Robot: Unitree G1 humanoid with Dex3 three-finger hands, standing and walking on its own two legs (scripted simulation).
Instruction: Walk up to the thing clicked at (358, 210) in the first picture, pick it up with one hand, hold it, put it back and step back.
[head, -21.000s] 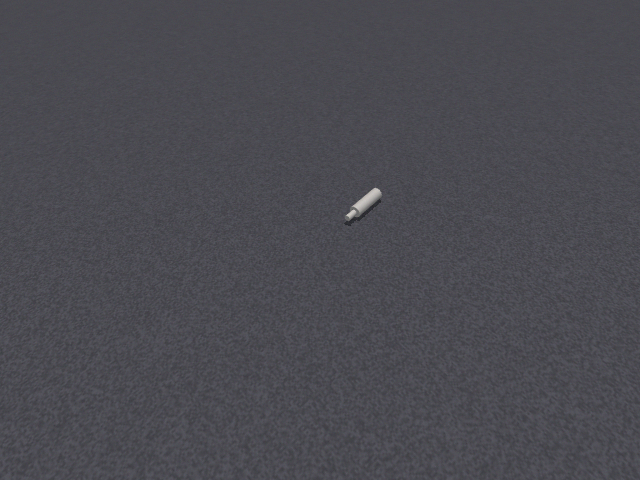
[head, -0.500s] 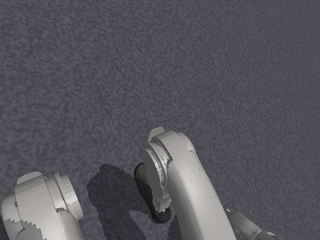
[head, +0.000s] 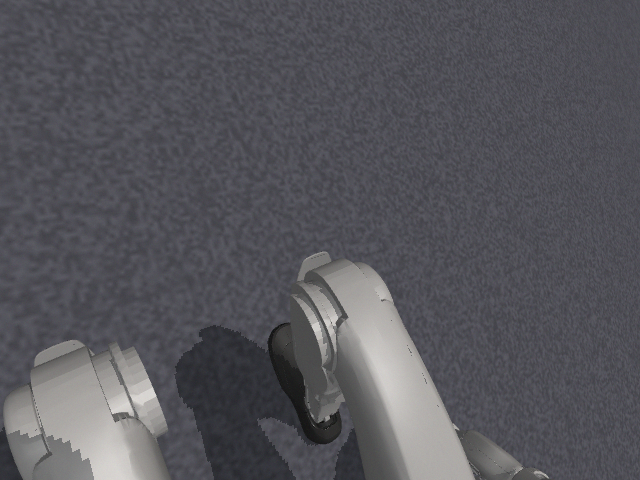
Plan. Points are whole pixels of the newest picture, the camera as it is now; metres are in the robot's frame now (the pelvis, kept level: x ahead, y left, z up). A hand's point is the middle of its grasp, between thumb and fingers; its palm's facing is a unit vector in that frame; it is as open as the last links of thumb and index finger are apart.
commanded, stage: close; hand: left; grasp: from above
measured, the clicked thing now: out of the picture +0.44 +0.37 -0.27
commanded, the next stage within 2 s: settle in 0.84 s
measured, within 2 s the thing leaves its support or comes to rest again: leaves its support in 1.30 s
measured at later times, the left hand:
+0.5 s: hand out of the picture +0.43 +0.34 -0.24, palm faces -0.44 -0.15 -0.88, open 8.7 cm
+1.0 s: hand out of the picture +0.43 +0.34 -0.24, palm faces -0.43 -0.15 -0.89, open 8.5 cm
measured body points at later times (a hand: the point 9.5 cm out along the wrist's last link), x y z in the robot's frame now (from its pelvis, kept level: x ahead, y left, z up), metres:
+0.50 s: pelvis +0.00 +0.00 +0.00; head +0.26 +0.14 +0.33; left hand +0.45 +0.34 -0.19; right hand +0.06 -0.26 -0.05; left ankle +0.06 +0.12 -0.26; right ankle +0.13 -0.14 -0.26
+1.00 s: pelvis +0.00 +0.00 +0.00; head +0.26 +0.14 +0.34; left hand +0.45 +0.34 -0.19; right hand +0.06 -0.25 -0.04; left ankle +0.06 +0.12 -0.26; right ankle +0.13 -0.14 -0.26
